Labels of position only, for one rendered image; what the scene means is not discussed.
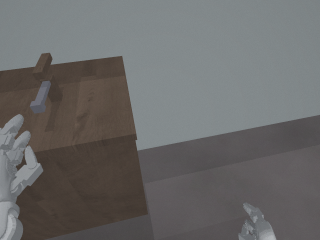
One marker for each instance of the left robot hand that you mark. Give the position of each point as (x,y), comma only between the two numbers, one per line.
(11,155)

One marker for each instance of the robot left forearm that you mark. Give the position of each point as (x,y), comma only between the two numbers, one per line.
(11,228)

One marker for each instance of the counter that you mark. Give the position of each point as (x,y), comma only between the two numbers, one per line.
(85,141)

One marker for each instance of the tap lever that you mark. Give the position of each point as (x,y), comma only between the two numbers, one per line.
(38,106)

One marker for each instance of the right robot hand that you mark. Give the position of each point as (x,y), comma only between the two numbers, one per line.
(261,230)

